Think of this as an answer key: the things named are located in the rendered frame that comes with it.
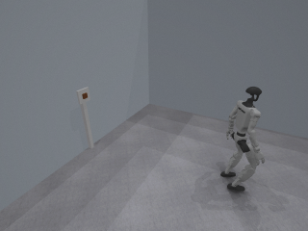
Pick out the robot right forearm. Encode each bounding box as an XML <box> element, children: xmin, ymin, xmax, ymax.
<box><xmin>249</xmin><ymin>130</ymin><xmax>261</xmax><ymax>153</ymax></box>

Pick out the robot left upper arm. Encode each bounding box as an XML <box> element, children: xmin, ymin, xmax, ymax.
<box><xmin>229</xmin><ymin>100</ymin><xmax>244</xmax><ymax>120</ymax></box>

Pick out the robot foot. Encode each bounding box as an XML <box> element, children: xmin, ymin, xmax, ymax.
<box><xmin>227</xmin><ymin>183</ymin><xmax>245</xmax><ymax>192</ymax></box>
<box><xmin>220</xmin><ymin>171</ymin><xmax>236</xmax><ymax>177</ymax></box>

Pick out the robot right upper arm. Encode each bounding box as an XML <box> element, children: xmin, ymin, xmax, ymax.
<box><xmin>247</xmin><ymin>108</ymin><xmax>261</xmax><ymax>135</ymax></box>

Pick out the button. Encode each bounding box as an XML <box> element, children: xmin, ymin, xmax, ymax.
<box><xmin>82</xmin><ymin>92</ymin><xmax>88</xmax><ymax>99</ymax></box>

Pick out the robot left foot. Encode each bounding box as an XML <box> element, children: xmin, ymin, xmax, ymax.
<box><xmin>220</xmin><ymin>171</ymin><xmax>236</xmax><ymax>177</ymax></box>

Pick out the robot left forearm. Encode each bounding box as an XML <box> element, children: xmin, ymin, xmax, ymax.
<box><xmin>228</xmin><ymin>116</ymin><xmax>235</xmax><ymax>130</ymax></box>

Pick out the panel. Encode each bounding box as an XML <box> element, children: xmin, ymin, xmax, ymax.
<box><xmin>76</xmin><ymin>87</ymin><xmax>94</xmax><ymax>148</ymax></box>

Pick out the right robot hand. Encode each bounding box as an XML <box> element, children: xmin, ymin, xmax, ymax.
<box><xmin>254</xmin><ymin>151</ymin><xmax>265</xmax><ymax>166</ymax></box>

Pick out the left robot hand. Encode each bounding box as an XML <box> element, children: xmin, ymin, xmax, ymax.
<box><xmin>226</xmin><ymin>129</ymin><xmax>234</xmax><ymax>139</ymax></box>

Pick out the robot right foot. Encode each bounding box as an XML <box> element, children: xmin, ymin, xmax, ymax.
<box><xmin>227</xmin><ymin>183</ymin><xmax>245</xmax><ymax>192</ymax></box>

